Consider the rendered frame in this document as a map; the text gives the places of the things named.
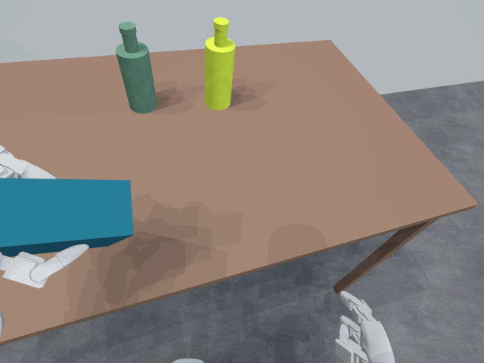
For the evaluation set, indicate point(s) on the table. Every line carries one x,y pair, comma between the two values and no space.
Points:
307,158

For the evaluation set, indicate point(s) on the right robot hand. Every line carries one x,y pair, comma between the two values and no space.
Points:
369,343

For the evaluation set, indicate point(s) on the sponge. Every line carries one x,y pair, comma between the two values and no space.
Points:
42,215

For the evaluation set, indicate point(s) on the left robot hand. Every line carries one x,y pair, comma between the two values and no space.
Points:
27,268

